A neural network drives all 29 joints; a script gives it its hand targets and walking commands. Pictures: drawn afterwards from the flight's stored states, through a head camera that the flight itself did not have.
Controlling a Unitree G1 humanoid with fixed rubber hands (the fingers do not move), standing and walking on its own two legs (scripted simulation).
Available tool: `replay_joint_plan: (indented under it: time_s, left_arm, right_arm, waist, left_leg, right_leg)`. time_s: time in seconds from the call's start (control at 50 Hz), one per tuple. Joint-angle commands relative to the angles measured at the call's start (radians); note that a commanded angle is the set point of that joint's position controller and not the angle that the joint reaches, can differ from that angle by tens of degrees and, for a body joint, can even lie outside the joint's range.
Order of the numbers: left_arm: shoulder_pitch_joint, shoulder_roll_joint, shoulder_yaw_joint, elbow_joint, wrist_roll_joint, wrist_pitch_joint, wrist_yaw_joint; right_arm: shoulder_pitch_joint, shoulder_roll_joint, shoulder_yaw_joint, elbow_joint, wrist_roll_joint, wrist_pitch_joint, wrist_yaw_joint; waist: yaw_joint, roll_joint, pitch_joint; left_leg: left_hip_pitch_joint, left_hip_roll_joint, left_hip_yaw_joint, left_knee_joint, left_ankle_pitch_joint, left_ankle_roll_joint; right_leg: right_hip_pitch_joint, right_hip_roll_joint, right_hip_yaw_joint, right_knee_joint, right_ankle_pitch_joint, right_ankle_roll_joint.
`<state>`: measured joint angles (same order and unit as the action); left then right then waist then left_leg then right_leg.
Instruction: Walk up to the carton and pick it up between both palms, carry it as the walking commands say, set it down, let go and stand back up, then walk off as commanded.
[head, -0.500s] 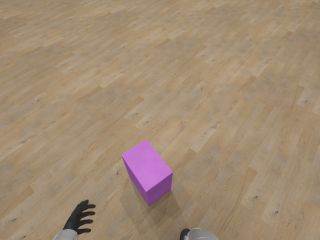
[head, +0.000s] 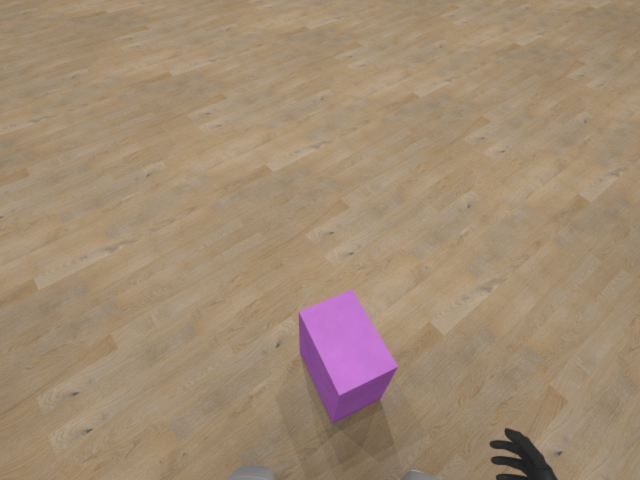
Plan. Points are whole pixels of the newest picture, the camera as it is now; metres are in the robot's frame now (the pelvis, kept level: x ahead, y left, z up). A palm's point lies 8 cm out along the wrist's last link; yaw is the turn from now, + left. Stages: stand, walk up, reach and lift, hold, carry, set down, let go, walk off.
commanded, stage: walk up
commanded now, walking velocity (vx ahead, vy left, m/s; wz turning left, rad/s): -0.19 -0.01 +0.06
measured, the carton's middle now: (342, 357) +0.48 -0.03 -0.62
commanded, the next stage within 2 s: none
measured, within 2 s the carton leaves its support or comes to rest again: neither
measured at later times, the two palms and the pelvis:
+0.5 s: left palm out of the picture -0.02 +0.26 -0.11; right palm out of the picture -0.01 -0.23 -0.12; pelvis -0.04 +0.01 +0.02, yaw +1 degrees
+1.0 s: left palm out of the picture -0.11 +0.10 -0.13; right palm out of the picture +0.16 -0.34 -0.10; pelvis -0.03 -0.12 +0.01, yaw +19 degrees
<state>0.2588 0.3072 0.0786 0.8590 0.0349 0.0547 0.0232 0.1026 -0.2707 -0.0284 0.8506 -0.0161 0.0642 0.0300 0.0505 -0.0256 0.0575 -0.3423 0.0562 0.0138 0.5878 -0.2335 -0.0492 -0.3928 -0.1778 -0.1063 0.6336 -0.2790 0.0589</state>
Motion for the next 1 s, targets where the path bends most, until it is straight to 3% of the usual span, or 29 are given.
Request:
replay_joint_plan:
  time_s: [0.0,0.02,0.06,0.1,0.14,0.2,0.24,0.28,0.3,0.32,0.34,0.4,0.42,0.44,0.46,0.48,0.52,0.56,0.62,0.66,0.68,0.7,0.72,0.74,0.78,0.8,0.86,0.92,0.98]
  left_arm:
    - [0.057,0.034,0.001,-0.055,-0.014,0.047,0.006]
    - [0.055,0.046,0.004,-0.036,-0.024,0.053,0.003]
    - [0.098,0.039,-0.003,0.008,-0.025,0.039,-0.009]
    - [0.089,0.036,0.002,0.032,-0.018,0.030,-0.021]
    - [0.068,0.011,-0.010,0.043,-0.016,0.026,-0.022]
    - [0.019,-0.006,-0.020,0.037,-0.019,0.013,-0.013]
    - [0.064,-0.030,-0.032,0.059,-0.024,-0.007,-0.004]
    - [0.147,-0.039,-0.040,0.098,-0.026,-0.035,0.001]
    - [0.152,-0.015,-0.034,0.102,-0.018,-0.048,0.001]
    - [0.080,0.024,-0.032,0.100,-0.012,-0.055,-0.002]
    - [0.026,0.020,-0.042,0.106,-0.013,-0.054,-0.005]
    - [0.039,-0.009,-0.058,0.112,-0.019,-0.064,-0.004]
    - [0.026,0.006,-0.056,0.063,-0.011,-0.062,0.001]
    - [-0.005,0.093,-0.005,0.063,0.011,-0.016,-0.030]
    - [0.030,0.063,0.002,0.029,0.016,0.001,-0.044]
    - [0.020,0.040,0.005,0.021,0.024,0.002,-0.047]
    - [0.038,0.023,0.004,-0.008,0.015,-0.011,-0.046]
    - [0.084,0.002,0.000,-0.021,0.012,-0.009,-0.054]
    - [0.112,-0.002,-0.012,-0.048,0.004,0.017,-0.061]
    - [0.201,0.003,-0.020,-0.020,-0.002,0.023,-0.050]
    - [0.277,0.023,-0.014,0.008,-0.001,0.020,-0.040]
    - [0.294,0.070,-0.003,0.011,0.003,0.019,-0.030]
    - [0.190,0.153,0.014,-0.029,0.013,0.012,-0.032]
    - [0.081,0.125,0.002,-0.069,0.006,0.013,-0.037]
    - [-0.033,0.042,-0.024,-0.096,0.010,0.000,-0.023]
    - [-0.043,0.023,-0.028,-0.101,0.009,-0.007,-0.014]
    - [0.051,0.014,-0.026,-0.064,0.015,-0.022,-0.008]
    - [0.135,0.017,-0.018,-0.025,0.016,-0.022,-0.011]
    - [0.183,0.001,-0.013,-0.004,0.014,-0.023,-0.015]
  right_arm:
    - [0.119,-0.264,-0.051,-0.040,-0.014,-0.039,-0.015]
    - [0.045,-0.221,-0.038,-0.043,-0.014,-0.035,-0.015]
    - [-0.104,-0.146,-0.017,-0.065,-0.010,-0.029,-0.027]
    - [-0.091,-0.109,-0.018,-0.063,-0.005,-0.038,-0.037]
    - [-0.030,-0.081,-0.023,-0.035,-0.006,-0.050,-0.045]
    - [0.058,-0.099,-0.038,0.009,-0.011,-0.048,-0.052]
    - [0.076,-0.102,-0.043,0.032,-0.004,-0.044,-0.054]
    - [0.084,-0.082,-0.039,0.048,0.004,-0.041,-0.052]
    - [0.100,-0.050,-0.030,0.052,0.005,-0.044,-0.050]
    - [0.085,-0.016,-0.014,0.040,0.011,-0.048,-0.044]
    - [0.062,-0.019,-0.017,0.057,0.006,-0.046,-0.042]
    - [0.083,-0.052,-0.025,0.087,0.003,-0.049,-0.039]
    - [0.117,-0.013,-0.043,0.100,-0.001,-0.047,-0.037]
    - [0.346,-0.169,-0.101,0.142,-0.016,-0.016,-0.080]
    - [0.419,-0.262,-0.126,0.156,-0.022,-0.006,-0.100]
    - [0.360,-0.253,-0.121,0.147,-0.028,-0.012,-0.105]
    - [0.215,-0.166,-0.091,0.107,-0.020,-0.035,-0.093]
    - [0.160,-0.134,-0.084,0.086,-0.025,-0.038,-0.083]
    - [0.180,-0.185,-0.107,0.081,-0.027,-0.019,-0.088]
    - [0.146,-0.218,-0.117,0.056,-0.017,-0.011,-0.094]
    - [0.123,-0.208,-0.113,0.040,-0.015,-0.011,-0.094]
    - [0.171,-0.170,-0.101,0.042,-0.009,-0.012,-0.091]
    - [0.207,-0.081,-0.078,0.011,-0.020,0.001,-0.091]
    - [0.160,-0.070,-0.090,-0.004,-0.024,0.010,-0.092]
    - [0.203,-0.074,-0.095,0.005,-0.021,0.012,-0.070]
    - [0.233,-0.081,-0.093,0.013,-0.020,0.011,-0.063]
    - [0.169,-0.066,-0.068,-0.006,-0.008,0.002,-0.055]
    - [0.117,-0.022,-0.037,-0.029,0.004,-0.007,-0.065]
    - [0.141,-0.024,-0.029,-0.033,0.006,-0.030,-0.084]
  waist:
    - [-0.073,0.338,-0.115]
    - [-0.050,0.322,-0.095]
    - [0.004,0.317,-0.092]
    - [-0.003,0.291,-0.085]
    - [-0.031,0.267,-0.069]
    - [-0.075,0.237,-0.044]
    - [-0.055,0.192,-0.071]
    - [-0.027,0.137,-0.097]
    - [-0.033,0.066,-0.099]
    - [-0.042,-0.093,-0.047]
    - [-0.053,-0.094,0.028]
    - [-0.065,-0.077,0.026]
    - [-0.065,-0.097,0.021]
    - [-0.112,-0.068,0.021]
    - [-0.141,0.126,0.011]
    - [-0.120,0.103,0.025]
    - [-0.059,0.140,-0.010]
    - [-0.030,0.231,-0.058]
    - [-0.024,0.340,-0.026]
    - [0.024,0.338,-0.027]
    - [0.069,0.256,-0.052]
    - [0.080,-0.019,-0.069]
    - [0.036,-0.298,-0.048]
    - [0.008,-0.239,0.014]
    - [-0.056,-0.109,0.088]
    - [-0.065,-0.093,0.081]
    - [-0.033,-0.066,0.063]
    - [-0.015,-0.096,0.013]
    - [-0.049,-0.060,-0.059]
  left_leg:
    - [0.042,0.392,-0.395,-0.280,0.433,0.146]
    - [-0.012,0.312,-0.331,-0.285,0.338,0.147]
    - [-0.024,0.179,-0.178,-0.326,-0.026,0.105]
    - [-0.008,0.150,-0.152,-0.337,-0.043,0.118]
    - [0.034,0.142,-0.144,-0.367,-0.186,0.132]
    - [0.112,0.186,-0.217,-0.367,-0.107,0.184]
    - [0.147,0.185,-0.221,-0.330,0.016,0.178]
    - [0.126,0.145,-0.201,-0.286,0.029,0.137]
    - [0.082,0.105,-0.170,-0.229,-0.016,0.113]
    - [0.084,0.006,-0.079,-0.204,0.006,0.055]
    - [0.124,-0.009,-0.031,-0.208,0.036,0.032]
    - [0.192,0.016,-0.035,-0.201,0.087,0.045]
    - [0.172,0.008,-0.032,-0.174,0.066,0.056]
    - [0.241,0.191,-0.332,-0.312,-0.351,0.106]
    - [0.239,0.399,-0.687,-0.510,-0.598,0.196]
    - [0.150,0.430,-0.731,-0.511,-0.583,0.222]
    - [0.048,0.322,-0.552,-0.445,-0.411,0.185]
    - [-0.037,0.208,-0.366,-0.432,-0.283,0.105]
    - [-0.172,0.127,-0.277,-0.476,-0.264,0.034]
    - [-0.251,0.083,-0.210,-0.450,-0.290,-0.022]
    - [-0.293,0.022,-0.140,-0.372,-0.280,-0.061]
    - [-0.331,-0.062,-0.049,-0.055,-0.336,-0.036]
    - [-0.389,-0.112,0.041,0.371,-0.316,-0.004]
    - [-0.327,-0.052,0.030,0.532,-0.281,0.006]
    - [-0.262,-0.042,0.005,0.671,-0.194,0.015]
    - [-0.252,-0.047,0.015,0.692,-0.171,0.010]
    - [-0.250,-0.049,0.043,0.439,-0.165,0.005]
    - [-0.150,-0.042,0.054,0.199,-0.223,0.022]
    - [0.032,-0.018,0.061,-0.033,-0.090,0.041]
  right_leg:
    - [-0.080,0.105,0.144,0.321,-0.400,-0.025]
    - [-0.050,0.111,0.160,0.417,-0.325,-0.035]
    - [-0.034,0.138,0.146,0.452,-0.140,-0.050]
    - [0.015,0.148,0.133,0.447,-0.094,-0.038]
    - [0.046,0.147,0.110,0.273,-0.101,-0.047]
    - [0.076,0.165,0.092,0.049,-0.179,-0.051]
    - [0.156,0.177,0.078,-0.143,-0.116,-0.060]
    - [0.279,0.153,0.070,-0.327,0.022,-0.075]
    - [0.320,0.080,0.151,-0.368,0.029,-0.090]
    - [0.229,0.005,0.283,-0.407,0.011,-0.127]
    - [0.127,0.013,0.271,-0.426,-0.050,-0.135]
    - [0.085,0.048,0.221,-0.410,-0.078,-0.114]
    - [0.077,0.041,0.151,-0.370,-0.105,-0.087]
    - [-0.037,0.128,-0.030,-0.144,-0.395,-0.054]
    - [-0.117,0.189,-0.046,0.202,-0.305,-0.023]
    - [-0.164,0.137,0.088,0.379,-0.226,-0.021]
    - [-0.130,0.118,0.139,0.459,-0.134,-0.022]
    - [0.035,0.150,0.081,0.306,-0.124,-0.017]
    - [0.244,0.220,-0.012,0.049,-0.174,-0.018]
    - [0.413,0.257,-0.069,-0.193,-0.111,-0.044]
    - [0.532,0.247,-0.112,-0.316,-0.075,-0.060]
    - [0.549,0.127,-0.007,-0.439,-0.076,-0.079]
    - [0.296,-0.160,0.278,-0.528,-0.362,-0.145]
    - [0.091,-0.194,0.290,-0.564,-0.455,-0.196]
    - [-0.016,-0.101,0.169,-0.499,-0.313,-0.175]
    - [0.010,-0.071,0.126,-0.470,-0.234,-0.186]
    - [0.186,-0.020,0.044,-0.415,-0.054,-0.185]
    - [0.284,-0.052,0.033,-0.339,0.198,-0.214]
    - [0.276,-0.043,0.015,-0.211,0.318,-0.189]
